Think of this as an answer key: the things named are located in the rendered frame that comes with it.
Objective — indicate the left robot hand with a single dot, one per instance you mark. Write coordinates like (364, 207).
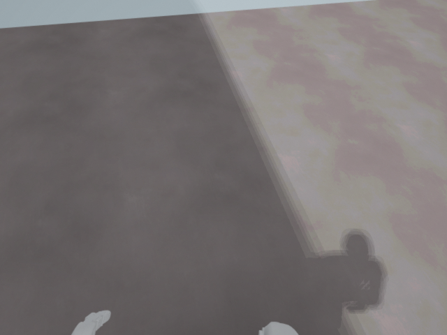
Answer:
(92, 323)

